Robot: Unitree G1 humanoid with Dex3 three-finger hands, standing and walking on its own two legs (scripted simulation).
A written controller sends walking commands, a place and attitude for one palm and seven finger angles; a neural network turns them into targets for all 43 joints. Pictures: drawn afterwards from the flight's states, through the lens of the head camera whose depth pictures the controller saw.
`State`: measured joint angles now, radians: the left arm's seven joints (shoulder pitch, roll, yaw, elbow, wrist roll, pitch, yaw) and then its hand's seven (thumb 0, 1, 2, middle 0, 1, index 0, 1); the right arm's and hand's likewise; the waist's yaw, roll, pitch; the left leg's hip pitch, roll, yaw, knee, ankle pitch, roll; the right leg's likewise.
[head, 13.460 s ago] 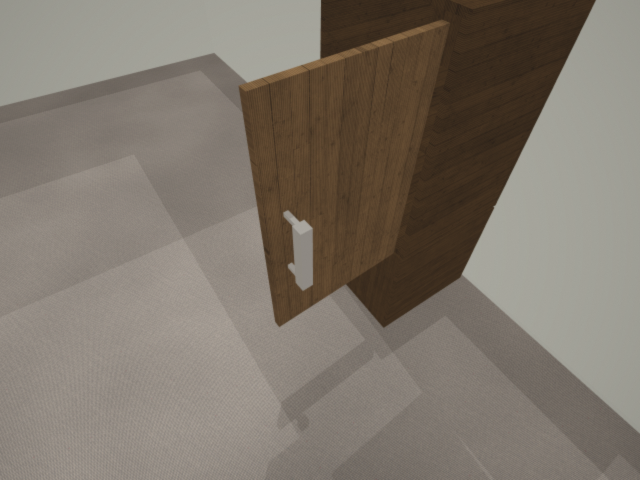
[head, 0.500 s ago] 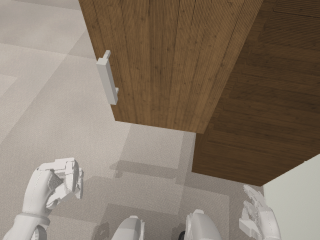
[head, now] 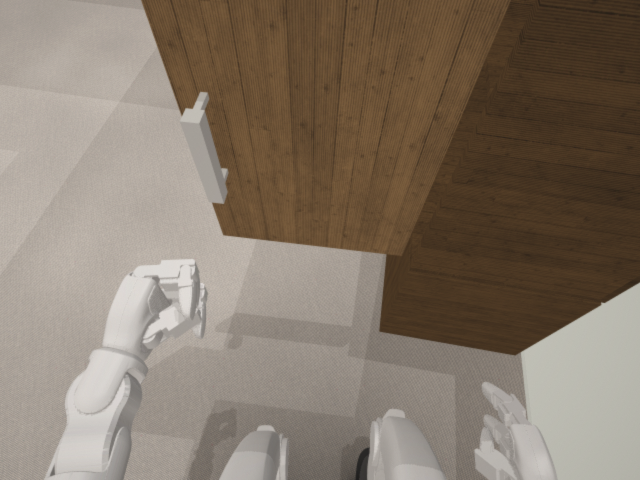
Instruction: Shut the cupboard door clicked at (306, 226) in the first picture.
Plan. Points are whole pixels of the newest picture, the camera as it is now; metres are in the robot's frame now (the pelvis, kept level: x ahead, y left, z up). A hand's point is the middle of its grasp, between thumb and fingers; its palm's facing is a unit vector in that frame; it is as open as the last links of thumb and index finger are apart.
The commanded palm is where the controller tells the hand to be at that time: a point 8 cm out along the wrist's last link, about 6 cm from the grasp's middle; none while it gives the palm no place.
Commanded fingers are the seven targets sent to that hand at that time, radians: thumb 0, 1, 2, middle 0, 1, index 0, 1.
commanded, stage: bring the fist close to the handle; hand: left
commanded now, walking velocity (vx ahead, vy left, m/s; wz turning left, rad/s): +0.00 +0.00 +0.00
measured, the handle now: (210, 151) +0.55 +0.18 +0.04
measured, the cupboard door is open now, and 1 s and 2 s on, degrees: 93 93 78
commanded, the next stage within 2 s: push the door shut along its arc in 1.00 s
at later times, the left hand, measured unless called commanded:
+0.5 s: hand (217, 225) +0.41 +0.15 +0.05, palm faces -0.09 -0.99 -0.05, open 3.1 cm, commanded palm +0.40 +0.20 +0.04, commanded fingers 0.00 0.90 0.90 -1.30 -1.50 -1.30 -1.50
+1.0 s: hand (227, 211) +0.43 +0.13 +0.05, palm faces -0.07 -1.00 -0.04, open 3.1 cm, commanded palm +0.41 +0.19 +0.04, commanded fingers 0.00 0.90 0.90 -1.30 -1.50 -1.30 -1.50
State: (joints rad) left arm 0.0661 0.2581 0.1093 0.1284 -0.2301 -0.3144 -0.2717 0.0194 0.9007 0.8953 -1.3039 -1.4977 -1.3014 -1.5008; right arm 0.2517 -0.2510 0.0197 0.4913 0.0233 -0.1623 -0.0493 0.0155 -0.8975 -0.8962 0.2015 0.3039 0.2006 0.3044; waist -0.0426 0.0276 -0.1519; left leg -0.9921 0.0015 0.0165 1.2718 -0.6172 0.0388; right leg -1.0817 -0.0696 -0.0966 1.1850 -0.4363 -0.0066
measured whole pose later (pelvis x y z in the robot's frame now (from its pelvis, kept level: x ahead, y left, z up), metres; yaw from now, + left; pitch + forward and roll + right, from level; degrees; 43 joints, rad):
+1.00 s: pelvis +0.00 -0.01 +0.01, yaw -1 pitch +22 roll +0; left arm -0.56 0.29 0.27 0.85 -0.15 -0.51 -0.22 0.02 0.90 0.90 -1.30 -1.50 -1.30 -1.50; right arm 0.32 -0.26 0.00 0.61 0.00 -0.03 -0.01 0.01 -0.90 -0.90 0.20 0.30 0.20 0.30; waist -0.10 0.01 -0.13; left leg -1.01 0.01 0.04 1.20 -0.57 0.03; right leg -1.12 -0.06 -0.07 1.14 -0.40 -0.02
